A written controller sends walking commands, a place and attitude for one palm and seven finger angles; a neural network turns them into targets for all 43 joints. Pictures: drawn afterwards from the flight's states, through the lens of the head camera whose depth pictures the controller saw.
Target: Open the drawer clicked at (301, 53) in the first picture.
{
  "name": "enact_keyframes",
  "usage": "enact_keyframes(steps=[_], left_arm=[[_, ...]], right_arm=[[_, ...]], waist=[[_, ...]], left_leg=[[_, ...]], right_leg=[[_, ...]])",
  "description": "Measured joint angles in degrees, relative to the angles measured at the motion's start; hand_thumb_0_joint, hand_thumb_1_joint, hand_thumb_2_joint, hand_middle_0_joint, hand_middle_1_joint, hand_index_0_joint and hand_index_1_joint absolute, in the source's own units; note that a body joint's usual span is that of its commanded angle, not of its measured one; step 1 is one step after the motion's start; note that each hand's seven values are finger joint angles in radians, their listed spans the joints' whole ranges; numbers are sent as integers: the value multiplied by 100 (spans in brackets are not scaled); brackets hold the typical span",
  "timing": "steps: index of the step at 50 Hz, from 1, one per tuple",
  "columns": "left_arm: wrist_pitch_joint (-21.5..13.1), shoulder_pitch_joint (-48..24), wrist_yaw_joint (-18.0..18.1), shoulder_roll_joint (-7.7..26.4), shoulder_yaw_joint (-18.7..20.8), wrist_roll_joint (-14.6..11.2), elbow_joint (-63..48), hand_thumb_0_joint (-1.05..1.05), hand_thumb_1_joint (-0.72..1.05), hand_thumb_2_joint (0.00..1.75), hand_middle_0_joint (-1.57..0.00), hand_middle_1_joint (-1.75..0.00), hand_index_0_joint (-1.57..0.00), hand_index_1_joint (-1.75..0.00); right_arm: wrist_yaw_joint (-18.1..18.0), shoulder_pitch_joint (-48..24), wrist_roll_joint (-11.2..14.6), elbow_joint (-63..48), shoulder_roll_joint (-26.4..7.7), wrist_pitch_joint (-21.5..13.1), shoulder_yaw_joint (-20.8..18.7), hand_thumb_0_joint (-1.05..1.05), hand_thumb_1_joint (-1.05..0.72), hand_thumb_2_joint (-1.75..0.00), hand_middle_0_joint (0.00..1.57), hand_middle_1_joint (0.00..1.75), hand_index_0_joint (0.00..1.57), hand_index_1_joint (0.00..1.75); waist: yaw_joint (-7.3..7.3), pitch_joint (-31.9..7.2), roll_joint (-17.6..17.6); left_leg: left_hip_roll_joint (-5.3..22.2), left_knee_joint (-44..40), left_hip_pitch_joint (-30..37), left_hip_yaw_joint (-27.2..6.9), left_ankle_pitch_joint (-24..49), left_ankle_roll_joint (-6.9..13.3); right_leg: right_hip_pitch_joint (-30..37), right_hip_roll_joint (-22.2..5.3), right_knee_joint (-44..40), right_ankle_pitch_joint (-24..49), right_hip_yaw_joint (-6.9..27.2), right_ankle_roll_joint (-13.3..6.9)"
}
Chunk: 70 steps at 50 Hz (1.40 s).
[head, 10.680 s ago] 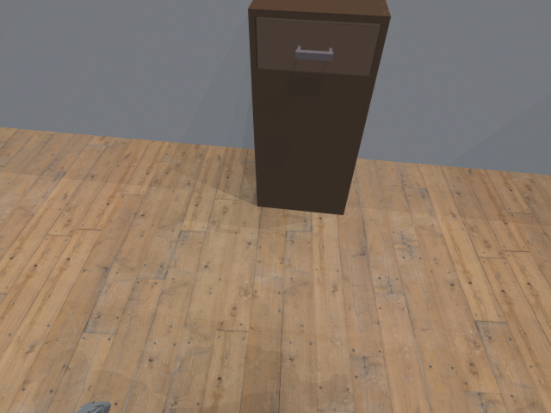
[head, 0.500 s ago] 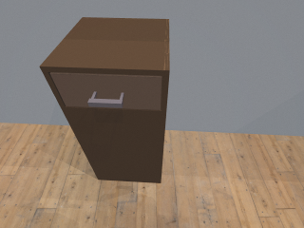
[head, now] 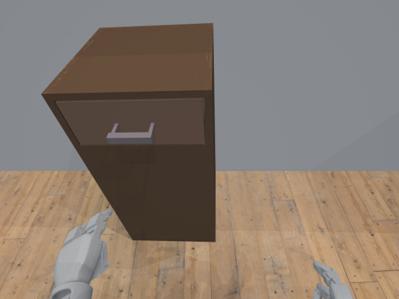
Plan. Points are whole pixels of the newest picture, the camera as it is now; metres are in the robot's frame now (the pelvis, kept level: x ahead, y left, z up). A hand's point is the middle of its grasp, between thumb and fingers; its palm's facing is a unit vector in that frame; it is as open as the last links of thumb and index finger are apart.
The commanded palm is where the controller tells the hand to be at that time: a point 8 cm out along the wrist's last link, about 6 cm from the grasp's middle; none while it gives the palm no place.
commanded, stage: raise the hand with hooked fingers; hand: left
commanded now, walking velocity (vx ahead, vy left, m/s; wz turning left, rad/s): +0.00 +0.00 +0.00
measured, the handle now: (132, 132) +0.52 +0.22 +0.04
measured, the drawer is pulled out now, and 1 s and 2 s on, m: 0.00 0.00 0.00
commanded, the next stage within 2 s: move the hooked fingers above the handle in 1.66 s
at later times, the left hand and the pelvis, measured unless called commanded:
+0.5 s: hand (91, 241) +0.22 +0.23 +0.03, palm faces +0.06 -0.09 -0.99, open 10.5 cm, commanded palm +0.19 +0.23 +0.08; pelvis +0.00 -0.01 -0.01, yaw +2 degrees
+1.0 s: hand (71, 194) +0.28 +0.26 +0.11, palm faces +0.11 -0.06 -0.99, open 13.3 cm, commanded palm +0.25 +0.25 +0.17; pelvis +0.01 +0.01 +0.01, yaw +2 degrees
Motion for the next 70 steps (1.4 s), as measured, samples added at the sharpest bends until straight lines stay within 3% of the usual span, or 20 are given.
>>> enact_keyframes(steps=[3, 6, 9, 12, 16, 23, 27, 31, 36, 41, 56, 64, 70], left_arm=[[-311, 176, 262, 4, 7, 1086, -362, 1, 76, 82, -20, -41, -21, -40], [-634, 509, 444, 23, -68, 1841, -565, 0, 69, 80, -21, -45, -21, -44], [-769, 734, 689, 133, -91, 2404, -587, 0, 61, 77, -22, -49, -23, -48], [-799, 696, 869, 310, 14, 2648, -544, 0, 53, 74, -23, -54, -24, -53], [-717, 195, 886, 483, 172, 2476, -538, 0, 43, 70, -25, -60, -26, -59], [-79, -606, 194, 465, 104, 2041, -737, 0, 27, 63, -26, -70, -27, -70], [-28, -614, -235, 555, 92, 1918, -914, 0, 18, 59, -27, -76, -27, -75], [-153, -573, -398, 691, 177, 1861, -1007, 0, 9, 55, -27, -82, -28, -81], [-284, -691, -389, 790, 314, 1751, -1072, 0, -2, 50, -28, -90, -29, -89], [-196, -1153, -525, 852, 266, 1692, -955, 0, -14, 45, -29, -97, -30, -96], [153, -2639, -1690, 1244, 68, 1454, -668, 0, -44, 32, -31, -117, -32, -116], [17, -3267, -2250, 1516, 156, 1248, -413, 0, -48, 30, -31, -120, -32, -119], [-176, -3341, -2432, 1592, 366, 1058, -379, 0, -49, 30, -31, -120, -32, -119]], right_arm=[[283, -523, -104, -654, -55, 507, -86, 2, -92, -90, 20, 30, 20, 30], [462, -882, -133, -1084, -86, 913, -110, 1, -91, -90, 20, 30, 20, 30], [540, -1077, -215, -1306, -91, 1158, -137, 1, -91, -90, 20, 30, 20, 30], [542, -1170, -300, -1326, -21, 1284, -129, 1, -91, -90, 20, 30, 20, 30], [478, -1223, -342, -1139, 187, 1345, -8, 1, -91, -90, 20, 30, 20, 30], [380, -872, -209, -798, 598, 1504, 375, 1, -90, -90, 20, 30, 20, 30], [328, -520, -122, -677, 595, 1524, 481, 1, -90, -89, 20, 30, 21, 30], [285, -264, -92, -558, 423, 1508, 370, 1, -90, -89, 20, 30, 21, 30], [220, -160, -60, -397, 152, 1450, 119, 1, -90, -89, 20, 30, 21, 30], [164, -318, 7, -327, -4, 1432, -20, 1, -90, -90, 20, 30, 20, 30], [201, -885, 167, -516, 261, 1648, 338, 1, -90, -90, 20, 30, 20, 30], [210, -729, 216, -428, 226, 1717, 401, 1, -90, -90, 20, 30, 20, 30], [271, -509, 241, -388, 92, 1749, 302, 1, -90, -90, 20, 30, 20, 30]], waist=[[108, -103, -89], [307, -90, -260], [556, -54, -409], [736, -62, -474], [770, -30, -335], [520, 103, 7], [398, 204, 77], [351, 310, 119], [378, 379, 144], [435, 420, 152], [542, 484, 236], [536, 539, 291], [465, 518, 319]], left_leg=[[71, 213, -272, 164, -109, -28], [107, 396, -494, 196, -185, -58], [126, 645, -769, 116, -273, -91], [123, 959, -1067, -34, -391, -117], [120, 1306, -1248, -271, -544, -150], [125, 898, -728, -319, -413, -142], [120, 385, -307, -216, -212, -91], [103, 58, -51, -179, -76, -60], [52, -152, 130, -203, 15, -14], [-6, -324, 315, -236, 98, 26], [-39, -1073, 1024, -315, 458, 50], [-39, -1254, 1123, -374, 577, 50], [-47, -1331, 1093, -348, 638, 54]], right_leg=[[-370, 95, 242, -36, 164, -9], [-629, 132, 461, -116, 200, -43], [-870, 128, 691, -222, 130, -85], [-1090, 86, 955, -363, -2, -115], [-1122, 33, 1174, -524, -219, -125], [-545, 49, 704, -380, -281, -83], [-178, 77, 247, -183, -198, -51], [74, 77, -76, -45, -171, -14], [287, 29, -303, 40, -195, 36], [497, -25, -480, 108, -225, 75], [1260, -40, -1240, 435, -323, 108], [1411, -39, -1474, 558, -389, 108], [1366, -40, -1543, 624, -363, 112]])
